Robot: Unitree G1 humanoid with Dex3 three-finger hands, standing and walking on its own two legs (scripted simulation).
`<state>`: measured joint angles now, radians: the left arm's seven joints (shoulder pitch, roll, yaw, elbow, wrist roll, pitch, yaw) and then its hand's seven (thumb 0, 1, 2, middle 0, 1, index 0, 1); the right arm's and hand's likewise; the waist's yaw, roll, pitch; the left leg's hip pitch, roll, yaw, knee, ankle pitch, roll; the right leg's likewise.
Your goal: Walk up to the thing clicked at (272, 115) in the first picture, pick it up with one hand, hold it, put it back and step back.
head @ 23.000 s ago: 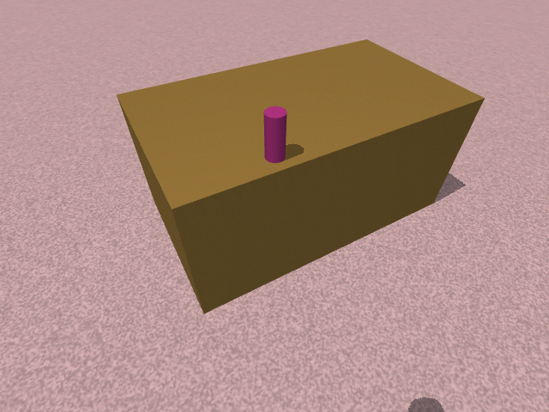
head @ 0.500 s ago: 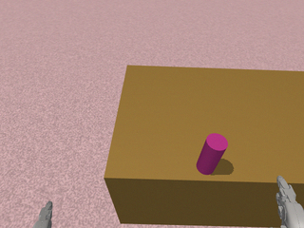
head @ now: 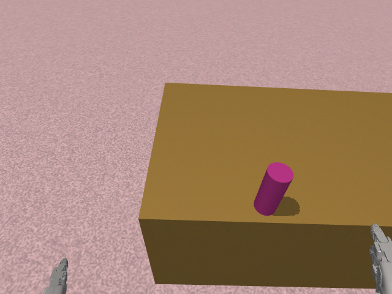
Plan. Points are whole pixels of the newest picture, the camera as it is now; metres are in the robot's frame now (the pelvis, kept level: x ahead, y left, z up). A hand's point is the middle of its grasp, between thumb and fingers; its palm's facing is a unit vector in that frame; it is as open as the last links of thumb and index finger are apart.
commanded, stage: home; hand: right
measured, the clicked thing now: (271, 190) +0.43 -0.21 -0.06
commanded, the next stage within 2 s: none
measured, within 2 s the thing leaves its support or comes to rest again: neither
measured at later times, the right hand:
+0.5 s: hand out of the picture +0.18 -0.19 -0.07, palm faces +0.10 +0.98 -0.19, open 17.3 cm
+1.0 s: hand (292, 291) +0.18 -0.19 -0.07, palm faces +0.11 +0.96 -0.27, open 17.4 cm
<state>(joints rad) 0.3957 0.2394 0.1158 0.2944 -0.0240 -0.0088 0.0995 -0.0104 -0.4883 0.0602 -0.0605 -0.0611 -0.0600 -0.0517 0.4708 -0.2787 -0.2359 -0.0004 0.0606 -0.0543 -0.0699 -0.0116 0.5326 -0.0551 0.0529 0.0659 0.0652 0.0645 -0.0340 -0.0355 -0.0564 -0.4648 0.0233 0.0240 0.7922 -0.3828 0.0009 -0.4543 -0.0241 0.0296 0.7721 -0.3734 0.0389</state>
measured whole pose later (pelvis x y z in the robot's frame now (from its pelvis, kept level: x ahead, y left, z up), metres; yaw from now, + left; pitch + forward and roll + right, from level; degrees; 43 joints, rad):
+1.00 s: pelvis +0.01 -0.01 -0.02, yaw +1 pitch +7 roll +1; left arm 0.29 0.22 0.00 0.47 -0.02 -0.03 0.10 0.01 0.90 0.90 -0.21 -0.30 -0.20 -0.29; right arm 0.46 -0.19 0.00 0.07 0.02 0.11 -0.12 -0.01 0.53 -0.06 0.05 0.06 0.06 0.06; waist 0.01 -0.03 -0.08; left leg -0.59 0.01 0.02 0.91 -0.45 -0.01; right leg -0.60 -0.04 0.03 0.94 -0.47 0.03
